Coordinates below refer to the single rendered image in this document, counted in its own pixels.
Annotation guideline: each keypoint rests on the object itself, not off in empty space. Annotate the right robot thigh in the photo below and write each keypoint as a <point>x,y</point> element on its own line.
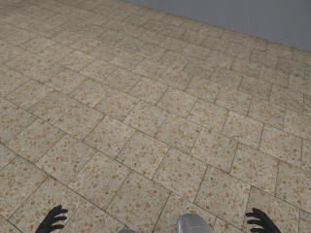
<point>192,223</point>

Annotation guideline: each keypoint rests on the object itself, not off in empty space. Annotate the left robot hand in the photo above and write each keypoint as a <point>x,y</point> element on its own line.
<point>46,225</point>

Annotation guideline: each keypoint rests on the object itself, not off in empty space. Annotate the right robot hand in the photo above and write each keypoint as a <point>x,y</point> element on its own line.
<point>265,222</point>

